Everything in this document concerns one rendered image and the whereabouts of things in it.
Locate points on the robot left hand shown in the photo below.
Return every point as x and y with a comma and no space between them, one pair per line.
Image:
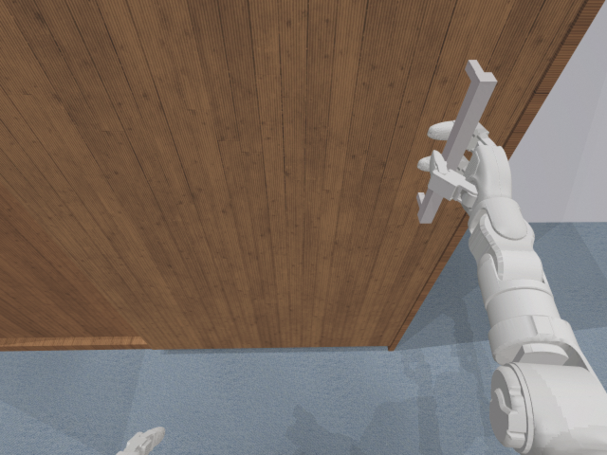
143,443

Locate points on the robot right hand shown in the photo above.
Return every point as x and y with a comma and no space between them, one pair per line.
485,176

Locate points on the right robot forearm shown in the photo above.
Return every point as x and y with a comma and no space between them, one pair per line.
526,326

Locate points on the handle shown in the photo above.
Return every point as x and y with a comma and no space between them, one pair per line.
480,89

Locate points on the wardrobe door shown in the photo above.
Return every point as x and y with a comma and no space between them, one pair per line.
243,173
42,292

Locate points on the right robot upper arm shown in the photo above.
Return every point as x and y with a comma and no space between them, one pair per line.
541,409

